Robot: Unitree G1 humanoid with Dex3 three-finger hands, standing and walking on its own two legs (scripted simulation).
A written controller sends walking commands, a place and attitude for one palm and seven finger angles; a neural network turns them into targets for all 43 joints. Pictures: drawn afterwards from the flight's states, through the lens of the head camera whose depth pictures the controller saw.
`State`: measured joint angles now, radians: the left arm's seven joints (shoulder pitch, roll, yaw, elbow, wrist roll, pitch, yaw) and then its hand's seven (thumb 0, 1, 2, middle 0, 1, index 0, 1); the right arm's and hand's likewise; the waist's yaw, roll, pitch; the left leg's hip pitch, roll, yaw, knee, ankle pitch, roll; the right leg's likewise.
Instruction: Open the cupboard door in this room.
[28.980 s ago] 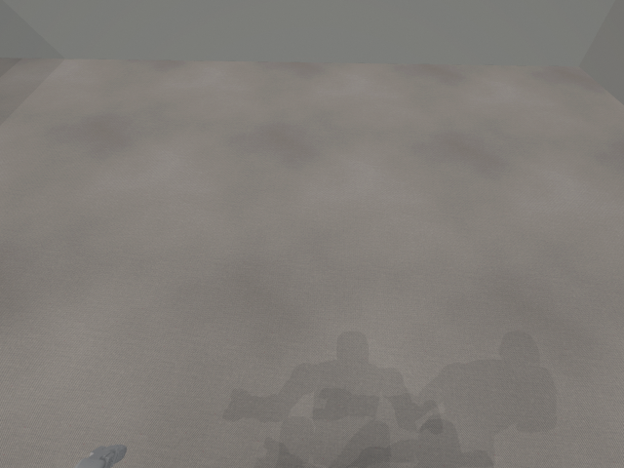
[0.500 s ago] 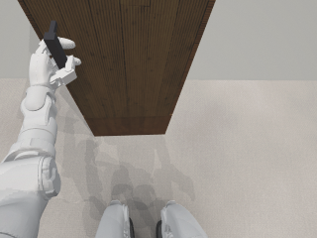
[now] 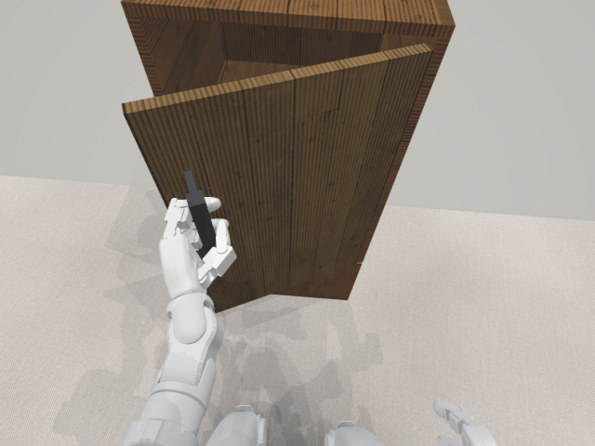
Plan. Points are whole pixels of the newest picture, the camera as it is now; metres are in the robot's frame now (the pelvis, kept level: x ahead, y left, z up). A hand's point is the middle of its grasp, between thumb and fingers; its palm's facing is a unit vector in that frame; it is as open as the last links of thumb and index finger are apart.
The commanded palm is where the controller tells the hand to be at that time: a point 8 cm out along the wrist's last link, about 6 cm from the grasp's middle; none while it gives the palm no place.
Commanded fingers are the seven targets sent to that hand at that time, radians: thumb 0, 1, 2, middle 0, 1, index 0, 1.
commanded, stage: pull the door open along its arc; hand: left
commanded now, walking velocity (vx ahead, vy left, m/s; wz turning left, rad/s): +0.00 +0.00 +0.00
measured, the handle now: (202, 217) +0.41 +0.15 +0.04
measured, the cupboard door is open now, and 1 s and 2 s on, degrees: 25 47 51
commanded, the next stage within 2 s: open thumb and fingers to let go in 0.30 s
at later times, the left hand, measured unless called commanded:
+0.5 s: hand (292, 319) +0.27 +0.02 +0.03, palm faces +0.29 -0.96 -0.02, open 5.9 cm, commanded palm +0.23 +0.07 +0.03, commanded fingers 0.00 0.48 0.72 -0.37 -1.30 -0.37 -1.30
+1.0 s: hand (288, 315) +0.28 +0.02 +0.04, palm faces +0.30 -0.95 -0.01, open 13.2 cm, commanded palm +0.23 +0.08 +0.03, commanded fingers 0.00 -0.50 0.30 -0.22 -0.75 -0.22 -0.75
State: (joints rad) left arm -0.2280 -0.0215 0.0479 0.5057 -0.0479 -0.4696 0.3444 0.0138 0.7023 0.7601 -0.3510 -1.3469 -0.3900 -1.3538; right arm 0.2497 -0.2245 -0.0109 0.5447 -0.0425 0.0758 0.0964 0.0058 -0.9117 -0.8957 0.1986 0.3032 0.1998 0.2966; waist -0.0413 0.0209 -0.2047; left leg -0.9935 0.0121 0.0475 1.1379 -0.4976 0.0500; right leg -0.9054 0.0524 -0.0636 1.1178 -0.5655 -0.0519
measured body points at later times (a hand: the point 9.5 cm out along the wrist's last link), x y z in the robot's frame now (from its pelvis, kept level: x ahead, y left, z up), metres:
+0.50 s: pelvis -0.02 -0.04 +0.00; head +0.03 -0.05 +0.45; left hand +0.25 +0.07 +0.04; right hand +0.18 -0.24 -0.10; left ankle +0.02 +0.09 -0.65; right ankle -0.02 -0.09 -0.65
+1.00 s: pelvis +0.00 -0.05 +0.00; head +0.06 -0.07 +0.45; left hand +0.26 +0.07 +0.04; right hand +0.18 -0.27 -0.11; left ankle +0.02 +0.09 -0.65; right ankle -0.02 -0.09 -0.65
